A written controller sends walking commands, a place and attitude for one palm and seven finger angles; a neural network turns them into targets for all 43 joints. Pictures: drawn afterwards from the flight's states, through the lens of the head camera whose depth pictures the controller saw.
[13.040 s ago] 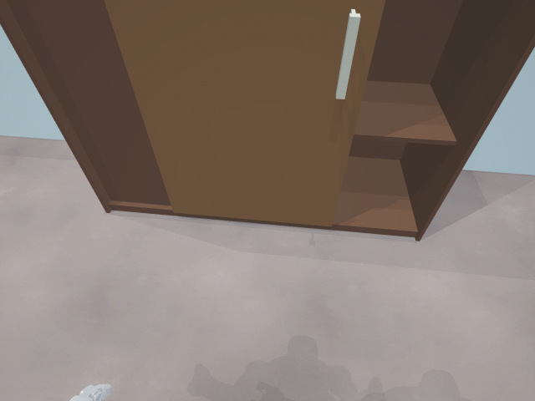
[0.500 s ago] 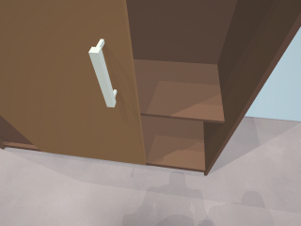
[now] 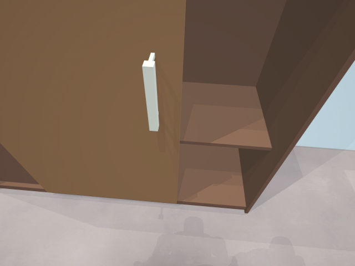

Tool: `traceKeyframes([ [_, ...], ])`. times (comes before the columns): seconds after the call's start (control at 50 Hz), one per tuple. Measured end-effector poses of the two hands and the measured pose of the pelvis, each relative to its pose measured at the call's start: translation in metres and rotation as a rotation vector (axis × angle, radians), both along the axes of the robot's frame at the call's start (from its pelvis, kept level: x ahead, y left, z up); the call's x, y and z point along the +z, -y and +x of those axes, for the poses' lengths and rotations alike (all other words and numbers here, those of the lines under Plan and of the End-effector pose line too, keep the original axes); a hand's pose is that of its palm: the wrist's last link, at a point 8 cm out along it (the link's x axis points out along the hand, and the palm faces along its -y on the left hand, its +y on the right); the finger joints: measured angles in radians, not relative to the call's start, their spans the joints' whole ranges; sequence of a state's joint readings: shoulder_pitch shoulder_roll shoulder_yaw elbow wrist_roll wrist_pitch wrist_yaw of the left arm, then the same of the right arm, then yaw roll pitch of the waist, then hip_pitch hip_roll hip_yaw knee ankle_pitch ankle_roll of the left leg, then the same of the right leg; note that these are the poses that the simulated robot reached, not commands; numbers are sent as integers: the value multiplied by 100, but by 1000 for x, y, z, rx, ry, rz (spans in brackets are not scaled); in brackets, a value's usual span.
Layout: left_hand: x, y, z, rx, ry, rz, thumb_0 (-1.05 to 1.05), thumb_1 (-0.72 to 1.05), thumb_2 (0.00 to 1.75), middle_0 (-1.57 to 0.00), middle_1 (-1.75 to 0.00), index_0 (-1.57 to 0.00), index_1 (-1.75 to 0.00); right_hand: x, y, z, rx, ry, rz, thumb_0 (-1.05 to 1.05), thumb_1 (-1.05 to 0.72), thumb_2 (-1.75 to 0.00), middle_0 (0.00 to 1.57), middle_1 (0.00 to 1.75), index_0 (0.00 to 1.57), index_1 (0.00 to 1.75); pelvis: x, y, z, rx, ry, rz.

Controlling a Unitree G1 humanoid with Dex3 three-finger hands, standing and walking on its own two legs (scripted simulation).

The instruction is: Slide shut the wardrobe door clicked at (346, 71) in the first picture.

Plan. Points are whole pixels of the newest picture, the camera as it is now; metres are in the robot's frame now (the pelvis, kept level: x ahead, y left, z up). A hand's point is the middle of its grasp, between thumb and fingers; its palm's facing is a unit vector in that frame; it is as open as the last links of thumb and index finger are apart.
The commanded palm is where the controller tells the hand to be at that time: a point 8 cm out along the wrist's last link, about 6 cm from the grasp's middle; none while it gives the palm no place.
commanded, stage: come to a stop and stand still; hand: left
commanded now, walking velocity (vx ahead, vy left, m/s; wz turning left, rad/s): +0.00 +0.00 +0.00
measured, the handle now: (153, 94) +0.53 +0.11 +0.09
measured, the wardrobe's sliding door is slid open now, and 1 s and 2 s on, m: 0.40 0.40 0.40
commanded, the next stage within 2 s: look again from close up in 0.22 s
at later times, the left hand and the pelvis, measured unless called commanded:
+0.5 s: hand out of the picture +0.01 +0.14 -0.17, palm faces +0.00 -0.98 -0.18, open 7.4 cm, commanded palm none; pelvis +0.01 -0.02 +0.00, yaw +0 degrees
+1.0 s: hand out of the picture +0.00 +0.08 -0.17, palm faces +0.03 -0.99 -0.17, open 7.4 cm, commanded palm none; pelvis +0.02 -0.07 +0.01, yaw +1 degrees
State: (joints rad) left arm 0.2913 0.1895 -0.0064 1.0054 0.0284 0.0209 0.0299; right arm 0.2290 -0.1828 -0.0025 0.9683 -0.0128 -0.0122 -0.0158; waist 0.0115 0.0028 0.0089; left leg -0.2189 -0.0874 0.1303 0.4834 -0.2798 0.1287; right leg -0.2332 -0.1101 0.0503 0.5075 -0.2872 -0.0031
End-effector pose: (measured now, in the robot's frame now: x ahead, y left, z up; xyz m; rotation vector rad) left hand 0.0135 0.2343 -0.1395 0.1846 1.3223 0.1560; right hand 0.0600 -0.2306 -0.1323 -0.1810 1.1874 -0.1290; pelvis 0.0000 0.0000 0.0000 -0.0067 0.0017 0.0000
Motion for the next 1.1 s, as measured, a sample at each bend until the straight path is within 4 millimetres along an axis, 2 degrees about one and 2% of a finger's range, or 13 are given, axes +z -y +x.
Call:
traceKeyframes([
  [0.18,-3,4,-9,0,-71,-18,1,90,90,-20,-30,-20,-30,-4,3,-62,-61,-188,-19,0,-91,-90,20,30,20,30,2,-2,6,-7,3,6],
  [0.26,-3,12,-10,1,-83,-24,1,90,90,-20,-30,-20,-30,-5,1,-78,-78,-232,-2,0,-91,-90,19,30,20,30,3,3,8,-7,9,8],
  [0.34,-2,22,-9,1,-81,-29,1,90,90,-20,-30,-20,-30,-8,-2,-85,-86,-250,24,1,-91,-90,19,30,20,30,4,9,9,-7,13,10],
  [0.42,-2,35,-9,3,-77,-38,1,90,90,-20,-30,-20,-30,-10,-1,-82,-84,-247,48,1,-91,-90,20,30,20,30,5,16,9,-5,13,12],
  [0.54,-1,51,-14,14,-86,-44,1,91,90,-20,-30,-20,-30,-12,7,-68,-73,-222,62,1,-90,-90,20,30,20,30,5,29,11,-1,8,15],
  [0.82,-1,89,-22,43,-108,-63,1,91,90,-20,-30,-20,-30,-8,50,-38,-48,-181,26,1,-91,-90,19,30,20,30,6,59,18,10,3,14],
  [1.1,1,105,-12,45,-89,-51,1,91,90,-20,-30,-20,-30,-8,70,-32,-40,-193,26,1,-91,-90,19,30,20,30,7,80,23,19,0,12],
])
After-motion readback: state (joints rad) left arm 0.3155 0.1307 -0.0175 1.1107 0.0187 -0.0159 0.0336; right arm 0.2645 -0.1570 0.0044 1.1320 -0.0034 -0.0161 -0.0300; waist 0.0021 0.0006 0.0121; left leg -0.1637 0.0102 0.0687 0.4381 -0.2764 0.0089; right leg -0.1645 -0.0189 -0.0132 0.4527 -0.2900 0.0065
